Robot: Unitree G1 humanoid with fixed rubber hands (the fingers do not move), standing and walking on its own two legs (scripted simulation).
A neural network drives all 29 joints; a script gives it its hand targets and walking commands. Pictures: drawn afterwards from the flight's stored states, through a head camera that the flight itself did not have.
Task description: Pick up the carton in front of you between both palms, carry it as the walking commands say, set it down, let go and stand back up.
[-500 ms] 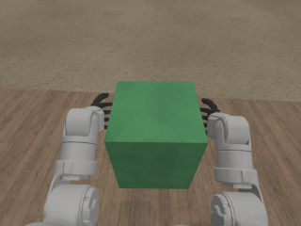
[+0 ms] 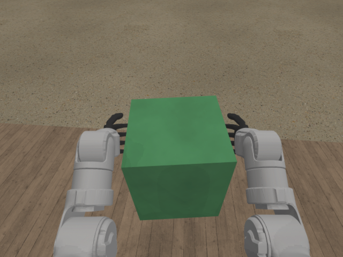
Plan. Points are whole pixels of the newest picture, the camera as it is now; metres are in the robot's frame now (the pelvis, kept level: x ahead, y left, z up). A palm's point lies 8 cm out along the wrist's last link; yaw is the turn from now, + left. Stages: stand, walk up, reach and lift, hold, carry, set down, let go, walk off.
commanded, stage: carry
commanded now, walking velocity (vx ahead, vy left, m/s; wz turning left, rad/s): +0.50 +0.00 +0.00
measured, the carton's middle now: (176, 160) +0.35 +0.00 +0.03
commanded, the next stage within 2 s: none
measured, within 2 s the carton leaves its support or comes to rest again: neither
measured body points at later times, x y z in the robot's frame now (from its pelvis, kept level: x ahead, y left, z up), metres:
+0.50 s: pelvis +0.30 +0.03 -0.04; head +0.31 +0.03 +0.41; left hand +0.68 +0.18 +0.08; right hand +0.67 -0.12 +0.08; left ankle +0.38 +0.07 -0.76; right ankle +0.14 -0.06 -0.65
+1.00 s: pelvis +0.59 +0.00 -0.09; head +0.59 -0.01 +0.36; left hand +0.97 +0.13 +0.04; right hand +0.96 -0.18 +0.03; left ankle +0.41 +0.07 -0.72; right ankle +0.69 -0.06 -0.81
